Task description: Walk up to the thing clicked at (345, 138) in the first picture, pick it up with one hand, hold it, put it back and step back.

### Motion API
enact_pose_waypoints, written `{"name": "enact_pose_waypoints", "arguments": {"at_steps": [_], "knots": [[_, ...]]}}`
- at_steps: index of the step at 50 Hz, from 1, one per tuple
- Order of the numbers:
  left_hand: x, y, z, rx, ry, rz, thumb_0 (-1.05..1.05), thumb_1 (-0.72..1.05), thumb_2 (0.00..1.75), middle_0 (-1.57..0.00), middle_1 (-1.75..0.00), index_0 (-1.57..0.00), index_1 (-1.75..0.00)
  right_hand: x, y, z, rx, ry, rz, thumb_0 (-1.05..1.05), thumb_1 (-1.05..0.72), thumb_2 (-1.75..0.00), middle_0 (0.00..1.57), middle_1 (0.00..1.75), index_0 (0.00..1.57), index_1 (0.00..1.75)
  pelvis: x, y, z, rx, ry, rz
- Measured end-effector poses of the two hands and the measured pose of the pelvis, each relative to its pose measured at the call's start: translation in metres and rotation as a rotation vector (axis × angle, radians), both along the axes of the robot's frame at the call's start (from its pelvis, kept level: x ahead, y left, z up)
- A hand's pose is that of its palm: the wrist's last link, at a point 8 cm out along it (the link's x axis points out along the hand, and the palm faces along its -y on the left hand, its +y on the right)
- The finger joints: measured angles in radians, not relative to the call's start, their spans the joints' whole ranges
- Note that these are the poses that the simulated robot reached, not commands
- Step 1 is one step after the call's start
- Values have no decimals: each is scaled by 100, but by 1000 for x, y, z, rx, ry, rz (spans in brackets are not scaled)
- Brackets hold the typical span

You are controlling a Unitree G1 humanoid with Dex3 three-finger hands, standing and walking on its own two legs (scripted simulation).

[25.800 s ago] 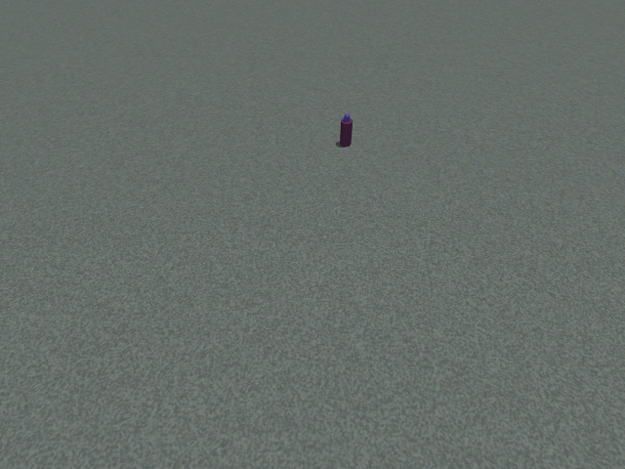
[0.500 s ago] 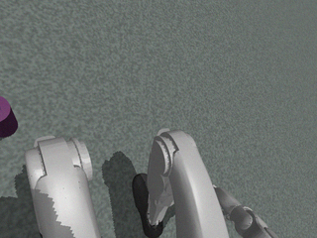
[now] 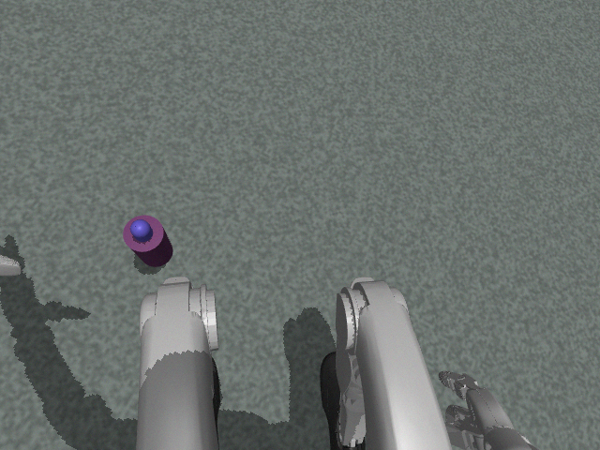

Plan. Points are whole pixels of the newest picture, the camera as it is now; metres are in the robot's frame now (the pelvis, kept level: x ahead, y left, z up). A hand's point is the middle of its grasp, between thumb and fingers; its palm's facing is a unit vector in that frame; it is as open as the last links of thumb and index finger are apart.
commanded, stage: home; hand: left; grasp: from the side
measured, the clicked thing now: (148, 240) +0.42 +0.26 -0.28
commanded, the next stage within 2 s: none
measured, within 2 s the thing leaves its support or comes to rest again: neither
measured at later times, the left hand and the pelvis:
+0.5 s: hand out of the picture +0.27 +0.30 +0.14, palm faces +0.29 -0.85 -0.44, open 17.4 cm; pelvis +0.05 -0.01 +0.23, yaw +7 degrees
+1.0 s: hand out of the picture +0.23 +0.22 +0.30, palm faces +0.25 -0.92 -0.30, open 17.6 cm; pelvis +0.09 +0.02 +0.34, yaw +9 degrees
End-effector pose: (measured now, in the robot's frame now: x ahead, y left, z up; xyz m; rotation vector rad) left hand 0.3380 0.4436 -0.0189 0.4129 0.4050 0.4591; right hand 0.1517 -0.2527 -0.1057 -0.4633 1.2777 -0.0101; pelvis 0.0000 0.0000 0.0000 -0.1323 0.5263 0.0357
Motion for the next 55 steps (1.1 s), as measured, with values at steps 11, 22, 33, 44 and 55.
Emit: {"name": "enact_pose_waypoints", "arguments": {"at_steps": [11,22,33,44,55], "knots": [[-63,-73,58,-57,240,-6,-1,-52,7,-6,-5,-6,-5,26,7,72,76,-68,-75,1,-90,-90,20,30,20,30,9,-7,92,51,42,30],[-92,-100,167,-125,281,99,-1,-52,7,-6,-5,-6,-6,97,18,217,56,-361,-47,1,-90,-90,20,30,20,30,39,-8,202,73,-51,73],[-110,-141,248,-233,346,97,0,-54,6,-6,-5,-6,-5,111,31,321,59,-488,-60,1,-90,-90,20,30,20,30,68,3,288,89,-197,107],[-124,-172,328,-266,291,33,0,-57,4,-5,-5,-5,-5,109,51,374,91,-584,-104,1,-90,-90,20,30,20,30,89,16,335,107,-322,119],[-141,-181,344,-283,278,29,0,-59,3,-5,-4,-5,-4,126,64,391,141,-658,-42,1,-90,-90,20,30,20,30,89,14,345,121,-370,124]]}}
